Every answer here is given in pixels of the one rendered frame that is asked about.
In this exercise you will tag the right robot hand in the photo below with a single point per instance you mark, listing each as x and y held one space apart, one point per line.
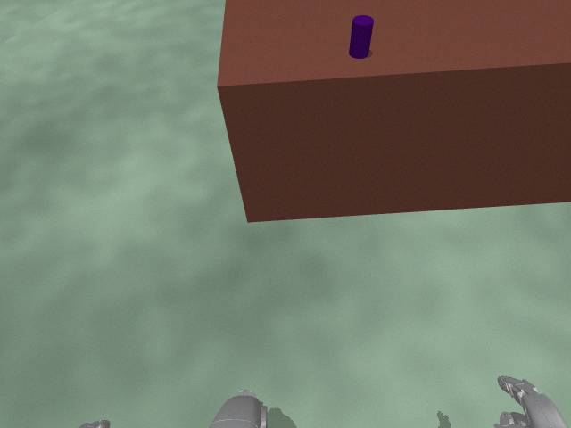
540 411

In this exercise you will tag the can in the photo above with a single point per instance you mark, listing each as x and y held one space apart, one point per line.
362 26

